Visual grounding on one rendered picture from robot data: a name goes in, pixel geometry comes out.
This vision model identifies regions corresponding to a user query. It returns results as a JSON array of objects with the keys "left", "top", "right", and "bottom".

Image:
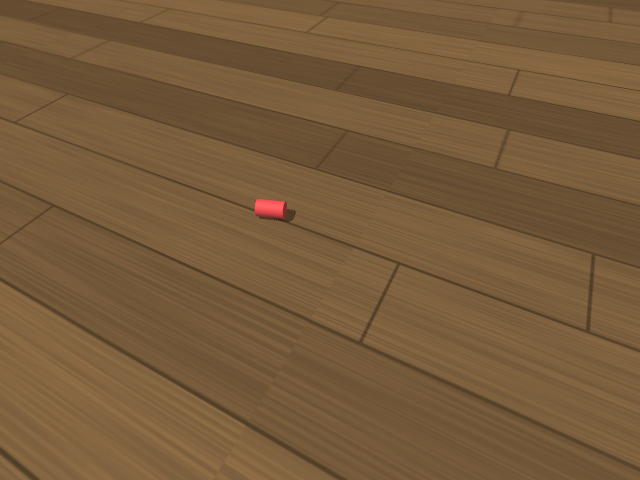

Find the can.
[{"left": 255, "top": 199, "right": 287, "bottom": 219}]

